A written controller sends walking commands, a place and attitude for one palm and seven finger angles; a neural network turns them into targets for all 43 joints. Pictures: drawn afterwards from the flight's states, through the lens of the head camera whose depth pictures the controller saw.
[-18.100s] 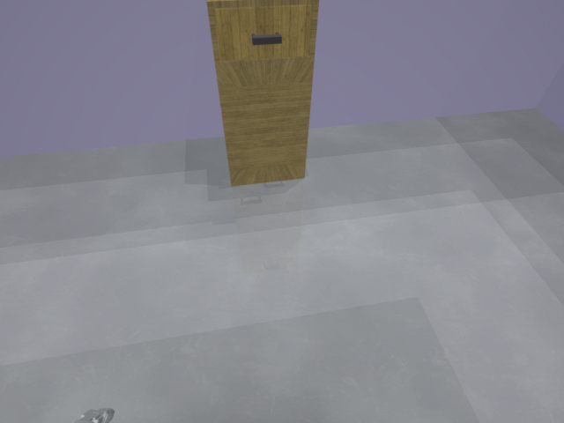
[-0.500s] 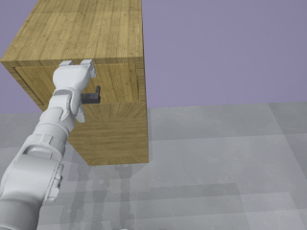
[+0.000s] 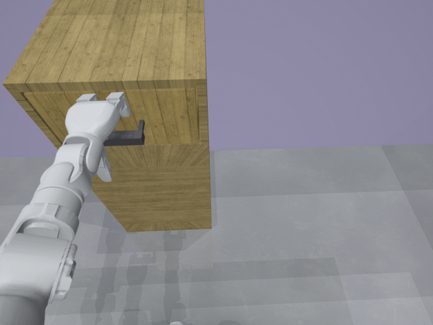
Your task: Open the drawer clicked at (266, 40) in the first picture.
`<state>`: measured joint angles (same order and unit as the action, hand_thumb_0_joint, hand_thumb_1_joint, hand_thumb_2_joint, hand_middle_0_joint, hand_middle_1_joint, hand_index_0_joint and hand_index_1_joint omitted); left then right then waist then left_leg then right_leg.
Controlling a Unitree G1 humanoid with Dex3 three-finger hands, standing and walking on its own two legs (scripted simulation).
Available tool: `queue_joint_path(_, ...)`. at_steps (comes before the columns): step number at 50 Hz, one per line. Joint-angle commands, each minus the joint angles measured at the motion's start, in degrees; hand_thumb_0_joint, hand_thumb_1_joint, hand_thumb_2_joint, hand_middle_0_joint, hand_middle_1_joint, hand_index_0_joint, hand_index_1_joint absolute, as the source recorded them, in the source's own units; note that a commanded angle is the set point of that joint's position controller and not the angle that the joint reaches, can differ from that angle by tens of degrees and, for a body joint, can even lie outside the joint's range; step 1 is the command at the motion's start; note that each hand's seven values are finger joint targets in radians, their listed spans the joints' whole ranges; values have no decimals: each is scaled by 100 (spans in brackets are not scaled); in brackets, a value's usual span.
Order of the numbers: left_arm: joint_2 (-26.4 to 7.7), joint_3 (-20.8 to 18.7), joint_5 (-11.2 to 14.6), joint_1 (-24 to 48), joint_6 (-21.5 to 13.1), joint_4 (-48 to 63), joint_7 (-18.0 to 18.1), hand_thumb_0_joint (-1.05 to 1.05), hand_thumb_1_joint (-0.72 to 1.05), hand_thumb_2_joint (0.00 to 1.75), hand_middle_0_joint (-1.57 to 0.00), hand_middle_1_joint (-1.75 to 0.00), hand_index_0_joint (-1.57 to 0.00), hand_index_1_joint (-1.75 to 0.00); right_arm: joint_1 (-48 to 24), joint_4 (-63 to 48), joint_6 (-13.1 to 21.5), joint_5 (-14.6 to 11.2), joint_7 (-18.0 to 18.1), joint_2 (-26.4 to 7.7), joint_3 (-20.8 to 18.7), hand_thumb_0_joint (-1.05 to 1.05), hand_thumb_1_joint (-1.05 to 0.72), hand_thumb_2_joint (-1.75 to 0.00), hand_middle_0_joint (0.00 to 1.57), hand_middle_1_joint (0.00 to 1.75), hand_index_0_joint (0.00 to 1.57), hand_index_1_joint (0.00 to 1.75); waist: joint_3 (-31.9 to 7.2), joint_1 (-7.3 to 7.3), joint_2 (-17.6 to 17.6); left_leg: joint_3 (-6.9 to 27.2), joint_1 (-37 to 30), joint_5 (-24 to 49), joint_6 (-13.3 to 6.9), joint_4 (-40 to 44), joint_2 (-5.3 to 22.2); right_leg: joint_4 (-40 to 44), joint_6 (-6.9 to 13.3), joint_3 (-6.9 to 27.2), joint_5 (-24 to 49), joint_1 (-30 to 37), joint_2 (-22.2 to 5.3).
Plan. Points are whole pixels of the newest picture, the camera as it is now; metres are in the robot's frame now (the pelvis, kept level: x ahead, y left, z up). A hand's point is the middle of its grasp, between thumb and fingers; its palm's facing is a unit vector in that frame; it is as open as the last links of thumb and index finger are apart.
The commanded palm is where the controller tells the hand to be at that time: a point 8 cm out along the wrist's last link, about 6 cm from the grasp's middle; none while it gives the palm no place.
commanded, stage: move the hooked fingers above the handle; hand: left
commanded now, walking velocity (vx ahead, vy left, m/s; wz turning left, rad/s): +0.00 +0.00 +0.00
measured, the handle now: (120, 131) +0.53 +0.21 +0.00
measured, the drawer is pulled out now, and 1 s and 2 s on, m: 0.00 0.00 0.00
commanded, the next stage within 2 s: lower the fingers behind the handle in 0.58 s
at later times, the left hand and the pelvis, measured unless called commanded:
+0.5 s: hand (113, 131) +0.48 +0.20 +0.06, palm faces -0.03 -0.06 -1.00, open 13.8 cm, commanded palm +0.46 +0.21 +0.12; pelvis +0.01 +0.01 +0.00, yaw +0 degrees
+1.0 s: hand (115, 140) +0.47 +0.20 +0.04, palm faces -0.05 -0.05 -1.00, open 13.8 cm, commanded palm +0.45 +0.21 +0.10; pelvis +0.01 +0.00 +0.00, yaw +0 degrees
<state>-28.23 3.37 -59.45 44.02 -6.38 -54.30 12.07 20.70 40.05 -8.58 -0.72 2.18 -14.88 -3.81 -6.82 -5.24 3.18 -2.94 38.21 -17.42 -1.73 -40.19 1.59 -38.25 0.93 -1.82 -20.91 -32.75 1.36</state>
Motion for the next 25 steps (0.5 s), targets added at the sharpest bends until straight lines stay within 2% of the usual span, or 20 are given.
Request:
queue_joint_path(1,-1362,-409,-12,2992,84,1136,495,0,-50,30,-30,-120,-30,-120,471,-270,111,46,34,-875,-297,0,-90,-90,20,30,20,30,-2192,-171,88,247,-2092,1943,-123,164,-214,429,80,73,1711,150,192)
queue_joint_path(3,-990,-106,-10,3148,255,1030,539,0,-50,30,-30,-120,-30,-120,444,-251,115,37,1,-854,-287,0,-90,-90,20,30,20,30,-2045,-232,147,272,-2138,1929,-102,197,-212,441,99,16,1634,3,211)
queue_joint_path(4,-1109,-217,-26,3153,323,972,546,0,-50,30,-30,-120,-30,-120,457,-221,117,43,-13,-872,-302,0,-90,-90,20,30,20,30,-2129,-201,191,287,-2244,1964,-88,192,-187,428,107,3,1591,-34,213)
queue_joint_path(5,-1076,-182,-18,3276,354,1051,520,0,-50,30,-30,-120,-30,-120,465,-248,107,51,-15,-882,-295,0,-90,-90,20,30,20,30,-2298,-206,111,306,-2327,2129,-94,160,-195,409,111,3,1684,34,223)
queue_joint_path(6,-1011,-153,-21,3224,419,968,499,0,-50,30,-30,-120,-30,-120,484,-253,108,56,-26,-869,-310,0,-90,-90,20,30,20,30,-2399,-195,173,293,-2405,2225,-95,143,-190,395,106,8,1778,61,222)
queue_joint_path(8,-972,-154,-21,3120,502,862,412,0,-50,30,-30,-120,-30,-120,485,-263,82,62,-40,-870,-307,0,-90,-90,20,30,20,30,-2336,-176,118,286,-2434,2389,-82,132,-167,379,106,-19,1905,71,229)
queue_joint_path(10,-956,-187,13,3011,492,953,317,0,-50,30,-30,-120,-30,-120,465,-319,55,70,-51,-861,-305,0,-90,-90,20,30,20,30,-2463,-121,-12,280,-2453,2638,-93,104,-180,367,110,0,2123,261,227)
queue_joint_path(14,-557,115,34,2856,466,1009,196,0,-50,30,-30,-120,-30,-120,369,-395,20,50,-65,-826,-298,0,-90,-90,20,30,20,30,-2046,-158,-96,301,-2403,2422,-97,180,-166,434,102,-30,1919,104,226)
queue_joint_path(16,-894,-171,4,2843,390,1087,202,0,-50,30,-30,-120,-30,-120,371,-425,17,49,-45,-839,-293,0,-90,-90,20,30,20,30,-2110,-89,-102,318,-2403,2411,-103,185,-156,400,111,-15,1875,148,225)
queue_joint_path(17,-854,-111,-18,2904,380,1121,225,0,-50,30,-30,-120,-30,-120,345,-449,11,50,-41,-824,-273,0,-90,-90,20,30,20,30,-2094,-80,15,301,-2368,2353,-98,192,-178,389,120,-9,1840,125,221)
queue_joint_path(18,-807,-90,-43,2954,384,1103,260,0,-50,30,-30,-120,-30,-120,345,-441,20,57,-40,-813,-276,0,-90,-90,20,30,20,30,-2034,-114,-40,310,-2333,2283,-100,191,-169,381,120,-33,1778,71,225)
queue_joint_path(20,-1301,-516,-76,2857,372,1060,351,0,-50,30,-30,-120,-30,-120,351,-438,25,78,-14,-841,-263,0,-90,-90,20,30,20,30,-2215,11,-60,293,-2247,2337,-97,185,-167,332,137,-11,1848,270,215)
queue_joint_path(21,-1298,-482,-115,2925,373,1202,389,0,-50,30,-30,-120,-30,-120,350,-477,20,73,-23,-831,-253,0,-90,-90,20,30,20,30,-2380,30,90,295,-2311,2485,-80,166,-173,271,136,-7,1967,289,213)
queue_joint_path(22,-1066,-340,-107,2866,401,1214,407,0,-50,30,-30,-120,-30,-120,321,-495,26,84,-43,-795,-266,0,-90,-90,20,30,20,30,-2412,35,154,280,-2388,2548,-68,152,-168,268,136,-30,1976,256,222)
queue_joint_path(23,-1111,-402,-97,2781,423,1221,429,0,-50,30,-30,-120,-30,-120,312,-485,29,81,-52,-797,-275,0,-90,-90,20,30,20,30,-2420,53,168,251,-2379,2570,-73,135,-163,281,135,-17,2014,292,223)
queue_joint_path(25,-1223,-481,-88,2780,475,1170,442,0,-50,30,-30,-120,-30,-120,294,-483,7,75,-37,-812,-262,0,-90,-90,20,30,20,30,-2397,10,-119,250,-2241,2515,-96,144,-174,299,118,-9,2082,447,220)
